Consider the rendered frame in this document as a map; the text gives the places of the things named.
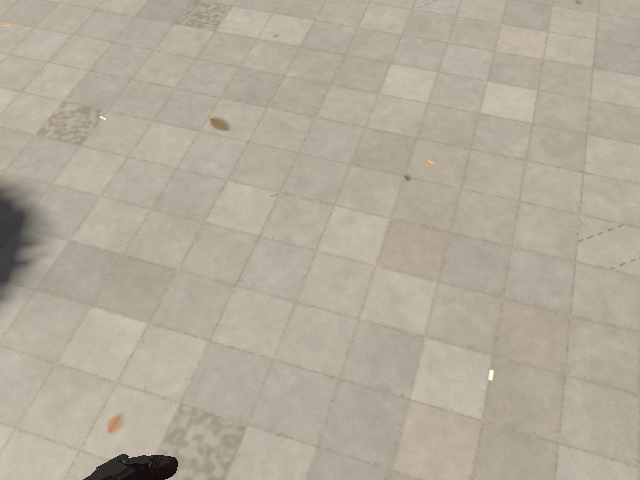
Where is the robot left hand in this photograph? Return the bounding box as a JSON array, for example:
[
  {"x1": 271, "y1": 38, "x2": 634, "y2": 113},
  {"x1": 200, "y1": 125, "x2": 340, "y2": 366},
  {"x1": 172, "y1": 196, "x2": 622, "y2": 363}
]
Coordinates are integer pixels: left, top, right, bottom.
[{"x1": 83, "y1": 454, "x2": 178, "y2": 480}]

